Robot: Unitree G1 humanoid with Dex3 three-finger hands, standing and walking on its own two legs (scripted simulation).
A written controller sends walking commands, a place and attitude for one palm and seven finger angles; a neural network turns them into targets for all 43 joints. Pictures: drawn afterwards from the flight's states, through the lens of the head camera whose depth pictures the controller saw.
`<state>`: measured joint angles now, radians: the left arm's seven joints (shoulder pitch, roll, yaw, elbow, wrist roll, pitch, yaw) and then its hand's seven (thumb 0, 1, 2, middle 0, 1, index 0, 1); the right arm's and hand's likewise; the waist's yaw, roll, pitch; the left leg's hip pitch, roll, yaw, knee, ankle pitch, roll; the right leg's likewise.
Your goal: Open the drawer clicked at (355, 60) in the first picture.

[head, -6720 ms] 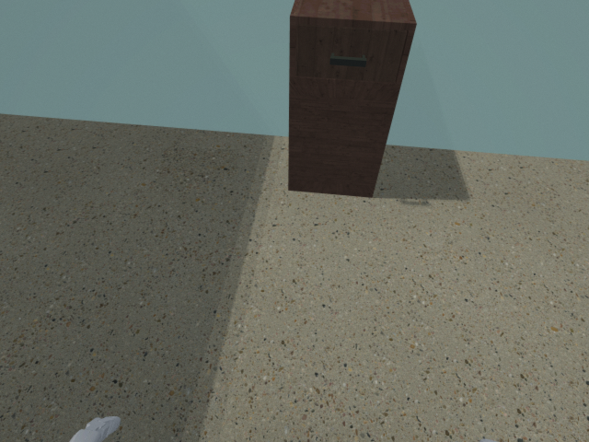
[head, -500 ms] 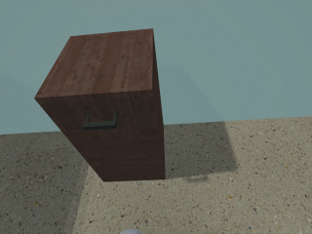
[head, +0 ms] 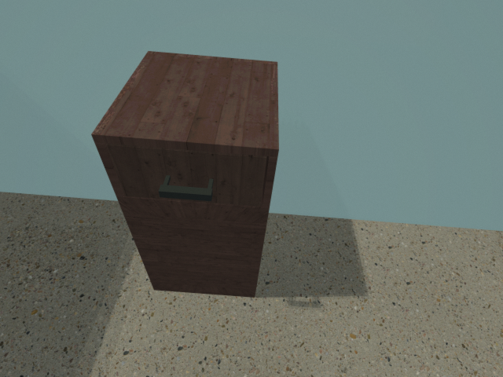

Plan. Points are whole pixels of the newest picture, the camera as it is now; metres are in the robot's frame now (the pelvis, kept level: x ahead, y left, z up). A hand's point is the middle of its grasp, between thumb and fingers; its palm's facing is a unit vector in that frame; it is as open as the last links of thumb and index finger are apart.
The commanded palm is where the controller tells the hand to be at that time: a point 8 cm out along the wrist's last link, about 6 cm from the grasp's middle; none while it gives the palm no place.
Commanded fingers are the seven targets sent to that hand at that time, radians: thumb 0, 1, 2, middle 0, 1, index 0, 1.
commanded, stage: come to a stop and stand still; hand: left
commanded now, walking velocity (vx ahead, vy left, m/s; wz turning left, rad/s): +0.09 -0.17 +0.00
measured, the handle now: (187, 186) +0.55 +0.20 -0.08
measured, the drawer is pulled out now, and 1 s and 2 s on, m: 0.00 0.00 0.00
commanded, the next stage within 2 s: look again from close up in 0.76 s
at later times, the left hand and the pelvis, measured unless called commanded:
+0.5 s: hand out of the picture +0.12 +0.16 -0.18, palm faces +0.05 -0.98 -0.21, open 7.3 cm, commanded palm none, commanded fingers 0.00 0.90 0.90 -0.20 -0.30 -0.20 -0.30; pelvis +0.08 -0.02 -0.01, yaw +2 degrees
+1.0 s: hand out of the picture +0.03 +0.16 -0.19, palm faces +0.03 -0.98 -0.18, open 7.4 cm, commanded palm none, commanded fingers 0.00 0.90 0.90 -0.20 -0.30 -0.20 -0.30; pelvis +0.05 +0.00 -0.01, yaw +2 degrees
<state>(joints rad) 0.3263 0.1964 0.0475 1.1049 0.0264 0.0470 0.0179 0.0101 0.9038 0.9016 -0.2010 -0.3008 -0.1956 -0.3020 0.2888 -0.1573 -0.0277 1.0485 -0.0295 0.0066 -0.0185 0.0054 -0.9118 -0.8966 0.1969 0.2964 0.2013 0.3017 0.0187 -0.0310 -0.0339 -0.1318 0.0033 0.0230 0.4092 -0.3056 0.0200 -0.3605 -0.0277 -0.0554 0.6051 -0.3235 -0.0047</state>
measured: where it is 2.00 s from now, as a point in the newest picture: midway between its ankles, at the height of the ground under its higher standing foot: outside the picture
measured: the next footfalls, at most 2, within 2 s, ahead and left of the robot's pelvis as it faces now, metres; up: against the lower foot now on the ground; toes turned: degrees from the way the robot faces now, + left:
right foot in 0.30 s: +0.08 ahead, -0.08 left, +0.00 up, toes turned +0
